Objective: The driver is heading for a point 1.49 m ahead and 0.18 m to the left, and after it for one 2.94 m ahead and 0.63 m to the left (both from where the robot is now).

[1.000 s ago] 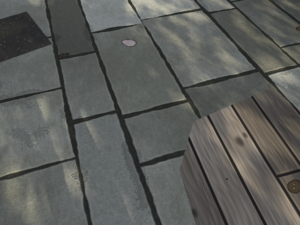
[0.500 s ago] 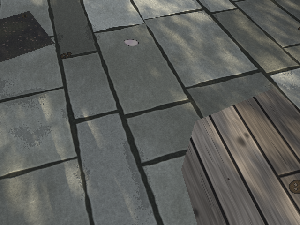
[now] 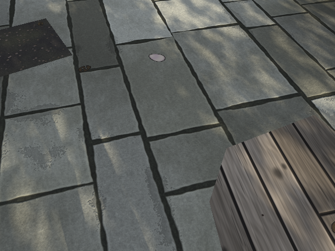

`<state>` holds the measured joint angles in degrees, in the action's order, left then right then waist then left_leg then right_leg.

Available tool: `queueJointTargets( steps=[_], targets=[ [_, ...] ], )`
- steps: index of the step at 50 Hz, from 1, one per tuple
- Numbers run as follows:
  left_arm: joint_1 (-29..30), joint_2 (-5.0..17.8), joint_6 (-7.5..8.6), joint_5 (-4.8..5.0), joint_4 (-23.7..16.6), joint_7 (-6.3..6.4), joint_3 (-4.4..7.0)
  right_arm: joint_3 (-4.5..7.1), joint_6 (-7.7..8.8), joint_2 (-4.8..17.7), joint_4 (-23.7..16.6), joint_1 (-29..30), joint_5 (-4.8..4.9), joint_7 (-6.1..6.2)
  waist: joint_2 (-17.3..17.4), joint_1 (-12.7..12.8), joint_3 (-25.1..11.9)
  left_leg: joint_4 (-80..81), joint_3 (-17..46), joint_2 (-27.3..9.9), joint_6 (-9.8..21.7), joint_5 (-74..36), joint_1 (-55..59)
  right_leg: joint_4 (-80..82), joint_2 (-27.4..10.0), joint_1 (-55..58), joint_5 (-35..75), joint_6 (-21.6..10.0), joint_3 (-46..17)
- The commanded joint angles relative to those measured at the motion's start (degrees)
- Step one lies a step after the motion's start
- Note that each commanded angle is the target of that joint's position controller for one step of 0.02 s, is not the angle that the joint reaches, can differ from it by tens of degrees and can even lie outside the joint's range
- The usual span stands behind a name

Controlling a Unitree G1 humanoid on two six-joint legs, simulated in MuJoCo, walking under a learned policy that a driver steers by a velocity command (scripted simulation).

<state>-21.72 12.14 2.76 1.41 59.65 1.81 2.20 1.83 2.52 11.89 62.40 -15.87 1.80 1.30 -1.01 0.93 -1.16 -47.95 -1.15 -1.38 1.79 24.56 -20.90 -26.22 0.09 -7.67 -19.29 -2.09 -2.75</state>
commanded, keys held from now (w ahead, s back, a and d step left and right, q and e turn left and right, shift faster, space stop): w+shift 1.00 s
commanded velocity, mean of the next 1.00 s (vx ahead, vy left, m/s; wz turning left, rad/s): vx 0.88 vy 0.00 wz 0.00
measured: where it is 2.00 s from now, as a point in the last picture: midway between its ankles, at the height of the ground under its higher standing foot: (175, 79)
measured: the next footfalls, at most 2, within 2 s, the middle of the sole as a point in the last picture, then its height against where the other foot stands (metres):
right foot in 0.56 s outside the picture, level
left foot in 1.04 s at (156, 163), level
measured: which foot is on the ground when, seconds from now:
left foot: down 0.00-0.58, up 0.60-1.00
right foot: down 0.00-0.10, up 0.12-0.54, down 0.56-1.00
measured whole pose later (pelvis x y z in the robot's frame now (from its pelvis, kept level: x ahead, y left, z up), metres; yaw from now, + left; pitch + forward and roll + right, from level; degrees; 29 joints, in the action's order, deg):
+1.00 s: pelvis +0.71 +0.02 -0.02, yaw -1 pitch +2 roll +0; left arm -30.8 11.4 7.2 -0.7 60.5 0.0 1.0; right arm -0.9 4.4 12.2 43.3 4.7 -1.4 -2.9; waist 0.1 5.5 3.1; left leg -31.0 -7.0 -1.3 7.0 -4.5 -38.4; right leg -2.9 4.3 18.0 -21.0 -4.3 2.9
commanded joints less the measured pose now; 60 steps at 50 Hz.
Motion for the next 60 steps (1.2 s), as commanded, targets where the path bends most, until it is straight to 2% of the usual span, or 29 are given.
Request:
queueJointTargets(
  steps=[1,3,4,5,6,7,8,9,10,14,22,25,27,28,29,30,31,33,35,41,44,47,50,52,53,54,55,57,60],
  targets=[
    [5.0,8.8,2.28,0.99,-5.4,-0.34,1.63,0.63,4.06,4.2,-6.6,6.3,0.41,-1.22,-6.6,-1.5,9.1,2.8,2.3,-5.1,2.2,-1.1,-10.9,19.4,-16.6,-3.5,-15.1,-8.2,-18.9],
    [6.8,11.1,1.92,1.49,-5.9,-0.42,2.08,1.22,4.67,3.8,-3.8,-0.9,0.39,-1.41,-7.1,-5.1,6.3,14.3,-4.9,-0.1,0.9,-6.5,8.4,15.0,-10.3,-12.4,-13.4,-6.5,-9.4],
    [7.1,11.5,0.86,-4.33,-4.3,-1.11,2.89,1.76,2.24,3.7,-2.7,-8.3,-3.56,-2.81,-4.0,-8.8,4.0,19.4,-12.0,5.1,0.3,-5.5,18.3,9.2,-6.4,-16.1,-19.5,-8.3,-5.7],
    [7.3,10.0,0.82,-4.95,-5.0,-1.22,2.85,2.67,1.46,4.6,-0.2,-15.3,-4.14,-2.51,3.0,-11.1,3.7,19.8,-10.4,5.3,-0.4,-4.7,29.5,-2.8,-3.9,-24.4,-15.5,-8.4,-3.2],
    [12.0,4.4,1.62,-4.69,-7.3,-1.57,1.41,3.39,1.86,7.7,1.1,-24.9,-5.29,-1.81,17.7,-15.7,1.0,27.9,10.0,-8.3,1.1,10.6,35.8,-28.8,1.5,-34.1,-9.4,-6.7,3.3],
    [14.2,-1.1,2.68,-3.98,-11.0,-2.23,0.09,2.3,1.97,8.9,0.6,-23.8,-5.54,-1.81,22.0,-11.7,2.9,41.3,40.0,-18.9,5.1,29.4,31.1,-42.7,6.3,-46.3,-9.1,-6.8,-2.6],
    [14.1,0.2,3.06,-3.65,-12.8,-3.22,0.09,2.43,1.7,10.0,-1.4,-15.4,-5.07,-1.63,14.7,-6.1,6.8,44.3,46.9,-23.5,9.3,35.6,25.8,-48.7,0.0,-51.0,-1.5,-7.4,-5.5],
    [15.4,3.3,3.17,-3.7,-12.9,-4.01,0.46,2.27,2.22,8.9,-4.1,-8.9,-4.34,-1.8,5.8,-3.7,8.2,42.3,40.4,-22.6,9.6,28.3,22.4,-49.1,-4.6,-50.6,6.2,-6.4,-3.4],
    [14.0,4.6,3.03,-4.27,-11.9,-4.6,0.79,2.07,2.86,8.4,-4.8,-7.0,-3.74,-2.05,1.9,-2.4,6.4,41.7,31.5,-18.7,8.7,20.2,19.7,-45.9,-6.6,-45.8,9.1,-4.7,-2.4],
    [16.0,4.0,0.51,-4.21,-12.4,-5.79,0.5,0.87,4.52,4.6,-2.8,-11.9,-3.17,-1.52,4.9,-1.9,8.3,45.4,16.2,-11.0,7.6,3.5,17.7,-41.7,-7.1,-43.3,13.5,-1.0,2.6],
    [33.4,2.8,0.01,-2.83,-19.8,-5.57,-1.02,0.73,5.22,5.6,-2.2,-16.9,-2.46,-0.97,4.9,-4.4,11.9,51.7,3.4,-10.7,8.7,-28.1,23.5,-13.8,-3.9,-35.5,19.7,-2.4,9.9],
    [30.4,4.2,0.34,-3.01,-19.6,-4.46,-0.61,0.98,4.95,7.8,-1.8,-16.5,-2.68,-1.0,7.7,-1.7,7.2,41.4,-1.4,-11.5,7.4,-65.1,29.2,-9.3,1.5,-24.0,14.4,-6.2,13.2],
    [14.4,8.1,0.79,-2.9,-15.4,-3.21,1.07,1.97,3.78,11.3,-1.7,-15.3,-3.77,-0.2,11.1,6.1,-2.1,20.9,-2.5,-12.8,6.2,-82.1,29.4,-9.9,5.3,-7.3,7.8,-8.4,12.2],
    [1.2,10.2,0.97,-2.91,-11.2,-2.42,2.33,2.39,3.11,12.3,-2.3,-12.8,-3.73,0.02,9.9,12.4,-7.9,4.9,-3.4,-11.1,5.5,-75.9,23.0,-6.3,4.4,7.3,7.8,-9.3,10.6],
    [-8.7,15.1,1.16,-4.08,-9.0,-1.57,3.9,1.64,3.08,8.0,-4.0,-12.8,-3.89,-0.43,3.8,14.1,-14.6,-15.9,-2.6,-6.8,5.9,-49.6,8.4,-6.7,-7.7,22.9,-11.0,-10.2,-3.6],
    [-7.0,17.6,1.17,-4.69,-8.3,-2.2,4.69,0.24,4.31,-0.2,-6.4,-17.1,-0.92,-2.15,-14.8,5.8,-20.0,-35.3,3.3,4.7,4.1,-1.6,-13.2,8.3,-21.4,32.8,-34.2,-14.2,-40.3],
    [-1.3,15.1,1.16,-3.79,-8.6,-3.07,4.57,1.34,4.93,5.7,-7.8,-12.0,-1.04,-1.96,-8.8,5.6,-13.9,-38.6,8.3,2.2,6.3,-4.9,-20.9,15.3,-19.9,28.0,-33.2,-13.9,-44.8],
    [3.9,7.2,2.49,-3.78,-7.5,-3.22,2.85,1.37,5.02,5.9,-10.0,-4.0,-1.55,-1.9,3.0,2.3,-0.8,-33.9,6.2,-3.2,6.5,-12.3,-20.0,14.6,-16.7,10.3,-12.3,-12.6,-25.9],
    [4.8,4.0,3.47,-3.61,-5.7,-2.69,1.5,0.59,3.3,2.4,-10.6,-4.7,-3.78,-2.99,1.9,-2.7,2.0,-28.7,6.8,-5.6,5.2,-12.5,-14.3,16.7,-12.4,-1.2,-7.9,-10.1,-16.6],
    [-2.4,5.1,5.32,-1.85,-3.6,-2.89,0.77,-0.74,1.44,3.3,-18.5,12.8,-4.36,-4.56,0.7,-1.2,11.7,-8.8,-1.0,-7.5,1.7,-24.1,-22.0,24.9,-6.1,-7.1,10.9,-9.5,-2.4],
    [-6.4,6.4,6.11,-0.83,-2.7,-2.5,0.51,-1.97,2.08,2.2,-21.0,20.0,-3.16,-5.3,0.6,0.9,12.2,8.2,-5.9,-4.1,2.5,-34.9,-10.8,28.7,-5.9,-7.0,29.6,-7.7,1.6],
    [-9.0,9.1,5.89,-1.11,-1.7,-1.9,0.5,-1.75,2.19,4.3,-21.8,21.7,-2.81,-4.56,-1.1,1.0,9.5,16.0,-7.9,0.1,4.7,-35.7,-9.1,25.2,-7.7,8.6,54.9,-5.8,4.5],
    [-8.1,13.1,3.98,-3.25,-1.5,-0.46,1.36,0.15,2.2,9.1,-18.9,9.3,-3.08,-2.91,-6.5,-6.2,-1.2,16.3,-7.1,5.9,6.9,-23.7,3.8,4.3,-10.6,18.0,80.4,-4.5,5.1],
    [-3.8,13.1,2.64,-4.16,-2.4,0.0,1.77,2.69,1.69,13.9,-12.4,-13.0,-3.78,-0.89,-6.3,-16.4,-10.7,16.6,-2.2,1.4,9.5,-13.9,27.2,-26.7,-8.8,6.8,66.2,-5.2,6.1],
    [-5.8,4.4,3.15,-3.35,-4.8,-1.11,0.14,4.03,1.54,18.6,-11.4,-17.1,-5.23,-0.24,7.5,-12.4,-14.9,15.9,17.7,-13.6,12.3,-1.4,41.0,-50.4,-0.8,-12.7,17.1,-4.8,5.6],
    [-11.4,3.6,4.39,0.13,-6.1,-2.0,-0.06,4.37,1.52,17.9,-11.4,-14.0,-5.02,-1.52,17.0,-7.1,-21.1,29.1,49.2,-21.7,18.8,7.0,48.9,-63.3,5.9,-29.5,-6.9,-4.6,-3.0],
    [-3.4,7.2,4.53,-0.48,-7.5,-1.32,0.38,3.94,1.88,13.2,-11.9,-7.1,-4.18,-2.19,6.9,-6.2,-10.3,32.8,41.3,-18.1,16.3,8.0,40.6,-61.1,0.0,-34.6,0.8,-6.1,-3.7],
    [3.3,6.0,4.27,-1.58,-9.0,-1.83,0.13,2.44,2.98,6.5,-10.7,-3.0,-4.29,-2.6,-2.6,-3.1,0.1,35.5,26.4,-13.9,13.5,-3.1,23.0,-54.2,-3.8,-31.5,5.6,-5.8,-2.9],
    [3.8,2.4,1.74,-3.83,-10.7,-3.78,-0.9,1.17,4.38,4.2,-7.8,-4.9,-3.03,-1.92,1.4,1.6,4.8,40.0,16.4,-9.1,10.7,-6.4,10.6,-47.7,-7.0,-28.1,5.4,-3.4,-2.3]
  ],
)
Keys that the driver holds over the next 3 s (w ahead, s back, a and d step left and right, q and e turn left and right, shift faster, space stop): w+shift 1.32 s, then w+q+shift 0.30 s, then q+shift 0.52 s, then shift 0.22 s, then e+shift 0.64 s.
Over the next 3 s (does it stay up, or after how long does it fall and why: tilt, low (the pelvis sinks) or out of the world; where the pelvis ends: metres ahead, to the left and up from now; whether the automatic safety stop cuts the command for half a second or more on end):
stays up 1.76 0.06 0.00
